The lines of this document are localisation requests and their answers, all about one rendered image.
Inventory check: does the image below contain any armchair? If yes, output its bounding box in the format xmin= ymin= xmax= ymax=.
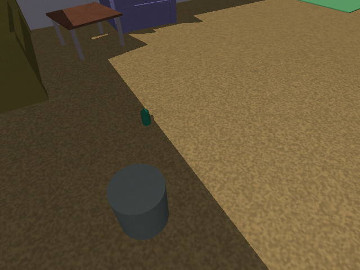
xmin=99 ymin=0 xmax=177 ymax=34

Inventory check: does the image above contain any coffee table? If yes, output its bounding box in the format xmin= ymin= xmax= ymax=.
xmin=46 ymin=2 xmax=125 ymax=60

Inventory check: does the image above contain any sofa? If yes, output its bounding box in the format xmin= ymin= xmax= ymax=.
xmin=0 ymin=0 xmax=49 ymax=114

